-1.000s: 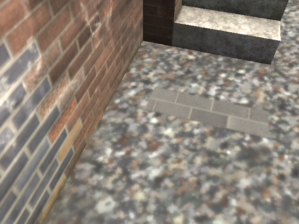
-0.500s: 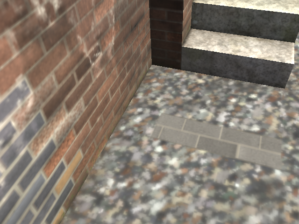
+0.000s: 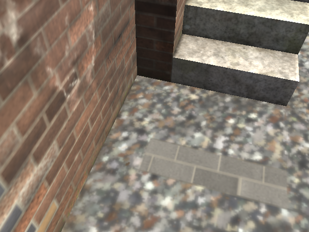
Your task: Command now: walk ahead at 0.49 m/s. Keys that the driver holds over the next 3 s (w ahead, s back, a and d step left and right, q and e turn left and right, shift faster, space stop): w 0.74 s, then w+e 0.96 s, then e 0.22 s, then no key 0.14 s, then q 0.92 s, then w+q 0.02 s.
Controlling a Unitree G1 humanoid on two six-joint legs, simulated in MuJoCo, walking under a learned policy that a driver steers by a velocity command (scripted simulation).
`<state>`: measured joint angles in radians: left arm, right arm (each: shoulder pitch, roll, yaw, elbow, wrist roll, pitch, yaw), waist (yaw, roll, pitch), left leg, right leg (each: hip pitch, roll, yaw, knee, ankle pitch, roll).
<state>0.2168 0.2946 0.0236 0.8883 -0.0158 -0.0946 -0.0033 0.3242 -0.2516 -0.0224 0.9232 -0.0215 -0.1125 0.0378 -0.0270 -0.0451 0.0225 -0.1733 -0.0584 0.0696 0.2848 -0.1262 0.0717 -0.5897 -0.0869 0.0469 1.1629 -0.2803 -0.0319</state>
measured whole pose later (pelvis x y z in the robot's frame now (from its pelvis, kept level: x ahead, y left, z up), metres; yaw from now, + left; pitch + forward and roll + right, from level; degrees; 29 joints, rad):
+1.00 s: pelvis +0.53 -0.08 +0.00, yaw -5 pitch +0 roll +0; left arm 0.30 0.33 0.04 0.83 -0.03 -0.07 0.00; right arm 0.21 -0.30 -0.04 0.85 -0.02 -0.11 0.01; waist 0.01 -0.05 0.04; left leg -0.24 0.02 0.09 0.39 -0.16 0.02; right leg -0.45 0.02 0.10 1.16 -0.34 -0.05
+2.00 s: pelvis +0.99 -0.33 -0.01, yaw -39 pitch +0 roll +1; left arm 0.19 0.31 0.05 0.68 -0.02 0.01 0.03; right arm 0.15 -0.29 -0.04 0.80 -0.03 -0.06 -0.03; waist -0.02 -0.05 0.08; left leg -0.30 -0.01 0.05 0.42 -0.12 0.02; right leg -0.46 0.07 0.09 1.17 -0.51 0.05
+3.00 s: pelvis +0.99 -0.35 +0.00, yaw -14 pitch +2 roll -4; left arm 0.06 0.30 0.08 0.70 0.00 0.02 0.04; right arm 0.19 -0.30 -0.05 0.66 -0.01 0.02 -0.07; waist 0.00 -0.02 0.04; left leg -0.29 -0.04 -0.16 0.47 -0.21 0.05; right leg -0.44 0.07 0.10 0.83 -0.32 0.09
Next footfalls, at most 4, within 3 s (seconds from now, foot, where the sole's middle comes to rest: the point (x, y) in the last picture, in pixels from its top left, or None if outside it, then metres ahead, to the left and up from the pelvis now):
0.30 right None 0.35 -0.17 -0.78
0.84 left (147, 206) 0.61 0.03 -0.78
1.38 right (220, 161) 0.84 -0.34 -0.78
1.84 left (205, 115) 1.14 -0.30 -0.78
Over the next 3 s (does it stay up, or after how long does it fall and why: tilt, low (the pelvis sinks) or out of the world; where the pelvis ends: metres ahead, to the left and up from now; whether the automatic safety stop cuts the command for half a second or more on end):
stays up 0.99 -0.35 0.00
